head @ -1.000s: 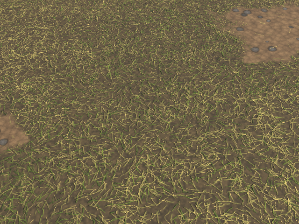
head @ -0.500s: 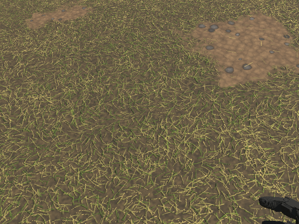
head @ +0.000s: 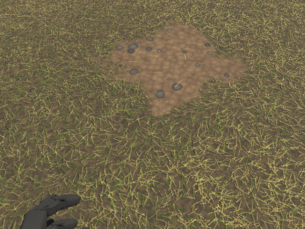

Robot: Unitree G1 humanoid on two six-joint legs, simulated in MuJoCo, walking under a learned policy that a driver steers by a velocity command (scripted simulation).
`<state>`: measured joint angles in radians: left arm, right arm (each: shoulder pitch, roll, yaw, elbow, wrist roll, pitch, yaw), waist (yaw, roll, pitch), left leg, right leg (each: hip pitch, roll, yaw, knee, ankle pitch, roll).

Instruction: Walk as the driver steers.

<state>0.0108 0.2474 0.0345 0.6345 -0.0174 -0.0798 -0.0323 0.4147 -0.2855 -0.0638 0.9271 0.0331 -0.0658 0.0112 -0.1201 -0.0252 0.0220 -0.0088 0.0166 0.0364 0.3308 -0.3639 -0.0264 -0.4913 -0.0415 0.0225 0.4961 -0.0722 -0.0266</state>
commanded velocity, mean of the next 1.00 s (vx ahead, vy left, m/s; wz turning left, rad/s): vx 0.50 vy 0.00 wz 0.52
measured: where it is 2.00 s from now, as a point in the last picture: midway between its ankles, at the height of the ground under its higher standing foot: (39, 145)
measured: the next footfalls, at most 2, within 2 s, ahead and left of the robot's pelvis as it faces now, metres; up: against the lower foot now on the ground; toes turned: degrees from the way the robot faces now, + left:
right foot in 0.02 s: +0.16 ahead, -0.13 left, +0.00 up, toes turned +0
left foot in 0.52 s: +0.39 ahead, +0.19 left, +0.00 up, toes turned +21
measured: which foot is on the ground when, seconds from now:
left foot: down 0.00-0.02, up 0.04-0.50, down 0.52-1.00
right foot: up 0.00-0.00, down 0.02-0.52, up 0.54-0.98, down 1.00-1.00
